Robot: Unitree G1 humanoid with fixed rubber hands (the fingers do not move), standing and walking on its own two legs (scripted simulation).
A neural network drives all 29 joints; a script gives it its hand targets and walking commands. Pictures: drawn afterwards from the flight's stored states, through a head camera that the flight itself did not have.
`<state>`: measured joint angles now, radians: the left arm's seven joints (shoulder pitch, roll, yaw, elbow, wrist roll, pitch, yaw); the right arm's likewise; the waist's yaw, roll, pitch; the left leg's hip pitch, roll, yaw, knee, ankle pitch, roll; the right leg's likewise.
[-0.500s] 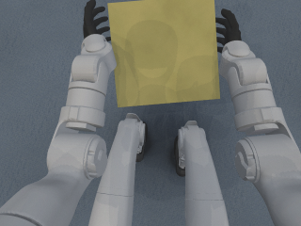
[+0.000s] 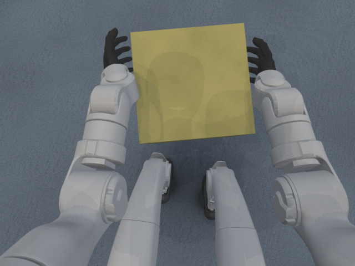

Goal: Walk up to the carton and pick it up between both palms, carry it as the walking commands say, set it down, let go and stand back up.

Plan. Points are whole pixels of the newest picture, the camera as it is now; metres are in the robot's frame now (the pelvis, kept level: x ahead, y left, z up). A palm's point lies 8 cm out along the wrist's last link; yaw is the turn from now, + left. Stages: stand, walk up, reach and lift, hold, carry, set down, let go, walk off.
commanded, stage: reach and lift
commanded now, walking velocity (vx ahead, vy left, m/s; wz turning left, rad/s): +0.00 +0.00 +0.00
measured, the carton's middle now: (189, 93) +0.46 +0.02 -0.10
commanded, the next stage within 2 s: none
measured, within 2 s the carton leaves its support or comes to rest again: neither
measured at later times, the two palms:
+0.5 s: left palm (99, 59) +0.45 +0.17 +0.06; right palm (280, 66) +0.46 -0.13 +0.05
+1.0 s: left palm (70, 37) +0.43 +0.17 +0.14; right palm (309, 46) +0.44 -0.13 +0.13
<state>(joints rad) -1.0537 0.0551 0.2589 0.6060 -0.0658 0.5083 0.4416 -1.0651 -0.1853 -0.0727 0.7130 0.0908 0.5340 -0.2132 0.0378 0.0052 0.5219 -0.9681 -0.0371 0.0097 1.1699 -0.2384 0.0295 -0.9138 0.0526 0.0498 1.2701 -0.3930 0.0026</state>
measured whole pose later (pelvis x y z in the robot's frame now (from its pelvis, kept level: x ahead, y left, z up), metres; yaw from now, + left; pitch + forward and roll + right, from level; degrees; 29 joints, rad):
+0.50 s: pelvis +0.00 +0.00 +0.05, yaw +0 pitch -4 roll -1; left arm -0.98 0.04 0.26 0.60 -0.04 0.55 0.43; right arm -1.00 -0.15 -0.07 0.71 0.07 0.56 -0.21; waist 0.03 0.01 0.52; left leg -0.68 -0.03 -0.01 0.90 -0.15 0.03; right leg -0.63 0.05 0.05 0.99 -0.29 0.00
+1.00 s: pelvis +0.02 +0.01 +0.08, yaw +1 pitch -3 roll -1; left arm -0.85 -0.01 0.28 0.61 0.03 0.61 0.40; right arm -0.86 -0.08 -0.14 0.72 0.01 0.62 -0.19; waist 0.02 0.01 0.25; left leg -0.56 -0.04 -0.01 0.71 -0.09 0.03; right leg -0.50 0.04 0.05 0.80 -0.24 0.00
